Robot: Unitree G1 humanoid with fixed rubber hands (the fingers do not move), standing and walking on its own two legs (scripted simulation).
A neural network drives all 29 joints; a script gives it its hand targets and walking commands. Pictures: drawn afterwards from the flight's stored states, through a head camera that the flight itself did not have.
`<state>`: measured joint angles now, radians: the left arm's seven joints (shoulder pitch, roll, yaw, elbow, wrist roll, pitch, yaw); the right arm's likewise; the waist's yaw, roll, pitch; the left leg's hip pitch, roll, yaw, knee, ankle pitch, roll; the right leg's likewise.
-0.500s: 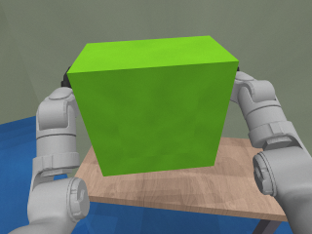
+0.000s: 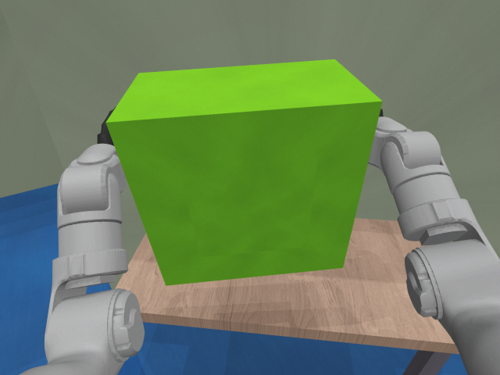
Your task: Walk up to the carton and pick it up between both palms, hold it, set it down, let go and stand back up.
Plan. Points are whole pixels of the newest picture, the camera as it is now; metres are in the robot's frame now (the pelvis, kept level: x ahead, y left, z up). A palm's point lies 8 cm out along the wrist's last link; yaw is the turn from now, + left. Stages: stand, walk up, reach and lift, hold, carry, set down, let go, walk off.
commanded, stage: hold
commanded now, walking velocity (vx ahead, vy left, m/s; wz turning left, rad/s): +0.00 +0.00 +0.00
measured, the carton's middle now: (247, 176) +0.35 -0.01 +0.22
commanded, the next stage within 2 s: none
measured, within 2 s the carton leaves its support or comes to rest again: neither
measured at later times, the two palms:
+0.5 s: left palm (103, 153) +0.36 +0.19 +0.27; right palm (366, 128) +0.36 -0.19 +0.30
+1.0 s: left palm (117, 154) +0.37 +0.18 +0.26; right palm (368, 132) +0.37 -0.20 +0.28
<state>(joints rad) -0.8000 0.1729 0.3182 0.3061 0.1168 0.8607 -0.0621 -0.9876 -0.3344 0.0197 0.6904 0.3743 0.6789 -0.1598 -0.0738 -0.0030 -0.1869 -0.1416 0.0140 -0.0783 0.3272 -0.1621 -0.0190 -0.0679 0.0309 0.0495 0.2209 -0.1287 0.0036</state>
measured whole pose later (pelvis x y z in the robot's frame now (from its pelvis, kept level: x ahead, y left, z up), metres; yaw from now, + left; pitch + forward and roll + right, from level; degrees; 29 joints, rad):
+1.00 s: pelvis +0.01 +0.00 +0.00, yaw +0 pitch -1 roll -1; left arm -0.76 0.15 0.32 0.23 0.13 0.88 -0.07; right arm -0.95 -0.35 0.04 0.64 0.40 0.67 -0.16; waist -0.08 0.00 -0.17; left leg -0.13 0.02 -0.08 0.33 -0.17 -0.02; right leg -0.05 0.03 0.05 0.22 -0.14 0.00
